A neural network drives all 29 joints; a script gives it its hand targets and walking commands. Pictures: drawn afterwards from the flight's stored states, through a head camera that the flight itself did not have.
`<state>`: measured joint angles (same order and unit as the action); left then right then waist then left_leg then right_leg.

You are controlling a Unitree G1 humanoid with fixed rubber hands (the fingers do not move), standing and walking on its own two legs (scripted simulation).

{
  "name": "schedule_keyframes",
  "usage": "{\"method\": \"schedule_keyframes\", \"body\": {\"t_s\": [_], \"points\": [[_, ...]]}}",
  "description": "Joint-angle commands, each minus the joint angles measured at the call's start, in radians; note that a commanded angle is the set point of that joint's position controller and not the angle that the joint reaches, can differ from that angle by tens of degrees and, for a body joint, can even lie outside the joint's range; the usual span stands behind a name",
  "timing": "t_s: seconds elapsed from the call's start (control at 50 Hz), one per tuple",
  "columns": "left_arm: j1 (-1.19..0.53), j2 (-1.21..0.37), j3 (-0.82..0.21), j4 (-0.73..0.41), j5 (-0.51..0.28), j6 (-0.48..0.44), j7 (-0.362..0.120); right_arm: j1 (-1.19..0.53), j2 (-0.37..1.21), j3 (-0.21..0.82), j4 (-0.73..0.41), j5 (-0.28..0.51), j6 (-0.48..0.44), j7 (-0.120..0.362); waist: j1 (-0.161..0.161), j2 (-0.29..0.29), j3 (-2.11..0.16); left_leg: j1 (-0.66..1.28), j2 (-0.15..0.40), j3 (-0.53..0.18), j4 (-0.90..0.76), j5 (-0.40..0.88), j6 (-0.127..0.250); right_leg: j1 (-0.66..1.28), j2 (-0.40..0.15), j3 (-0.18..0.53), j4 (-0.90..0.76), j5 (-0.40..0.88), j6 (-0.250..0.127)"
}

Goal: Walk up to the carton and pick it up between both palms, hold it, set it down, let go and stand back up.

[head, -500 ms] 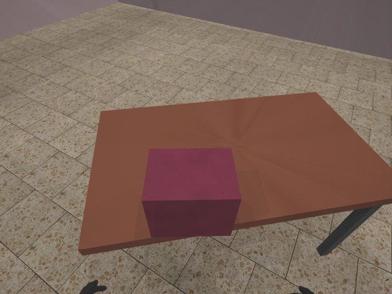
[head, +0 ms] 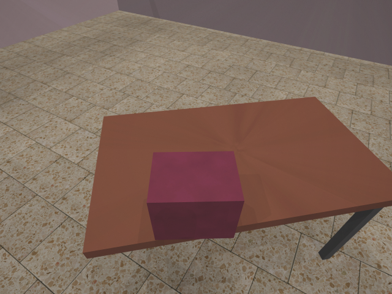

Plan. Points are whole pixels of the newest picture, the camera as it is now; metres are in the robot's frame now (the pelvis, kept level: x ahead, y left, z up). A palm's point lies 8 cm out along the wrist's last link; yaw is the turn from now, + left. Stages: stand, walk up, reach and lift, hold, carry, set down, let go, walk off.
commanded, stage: stand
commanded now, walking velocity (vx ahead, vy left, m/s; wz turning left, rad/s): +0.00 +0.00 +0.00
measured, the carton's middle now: (194, 195) +0.41 +0.00 -0.08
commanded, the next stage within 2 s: none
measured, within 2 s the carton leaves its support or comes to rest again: neither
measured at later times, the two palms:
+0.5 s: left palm out of the picture -0.04 +0.22 -0.15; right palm out of the picture -0.05 -0.21 -0.15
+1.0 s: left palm out of the picture -0.05 +0.20 -0.15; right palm out of the picture -0.06 -0.20 -0.15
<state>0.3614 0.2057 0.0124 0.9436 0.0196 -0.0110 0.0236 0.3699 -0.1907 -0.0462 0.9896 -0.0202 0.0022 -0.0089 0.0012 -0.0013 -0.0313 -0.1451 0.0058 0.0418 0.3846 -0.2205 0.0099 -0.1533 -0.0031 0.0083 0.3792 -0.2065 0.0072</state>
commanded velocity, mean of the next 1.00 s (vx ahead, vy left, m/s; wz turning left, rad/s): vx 0.00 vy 0.00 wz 0.00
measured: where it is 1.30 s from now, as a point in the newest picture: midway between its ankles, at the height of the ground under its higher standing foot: outside the picture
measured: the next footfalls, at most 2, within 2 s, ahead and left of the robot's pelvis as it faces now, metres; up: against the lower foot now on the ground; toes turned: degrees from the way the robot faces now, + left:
none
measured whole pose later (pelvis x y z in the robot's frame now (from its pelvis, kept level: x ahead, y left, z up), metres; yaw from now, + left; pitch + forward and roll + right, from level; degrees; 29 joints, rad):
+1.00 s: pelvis -0.01 +0.00 +0.00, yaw +0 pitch -1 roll +0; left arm 0.35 0.11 -0.02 1.18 0.01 -0.01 0.04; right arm 0.38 -0.11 0.00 1.16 -0.01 -0.01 -0.04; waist 0.00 0.00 -0.01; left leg -0.16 0.00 0.03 0.40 -0.22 0.01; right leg -0.17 -0.01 0.01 0.40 -0.21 0.01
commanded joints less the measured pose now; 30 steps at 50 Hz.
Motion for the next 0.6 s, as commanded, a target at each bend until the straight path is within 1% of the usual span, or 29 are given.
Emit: {"method": "schedule_keyframes", "body": {"t_s": [0.0,0.28,0.58], "points": [[0.039,0.086,0.019,-0.005,-0.002,-0.016,0.010,0.051,-0.101,-0.019,-0.002,0.001,-0.012,-0.011,-0.002,0.008,0.107,-0.045,0.082,-0.095,-0.091,0.024,0.015,-0.045,-0.072,0.070,-0.068,0.069,-0.021],[0.062,0.038,-0.004,0.122,-0.006,-0.010,0.018,0.075,-0.049,0.008,0.097,0.004,-0.010,-0.021,-0.004,0.007,0.128,-0.049,0.076,-0.093,-0.087,0.026,0.018,-0.051,-0.071,0.066,-0.064,0.064,-0.021],[0.072,0.000,-0.014,0.196,-0.008,-0.005,0.021,0.089,-0.015,0.027,0.148,0.006,-0.010,-0.028,-0.004,0.005,0.141,-0.059,0.073,-0.094,-0.081,0.020,0.018,-0.060,-0.071,0.066,-0.060,0.055,-0.019]]}}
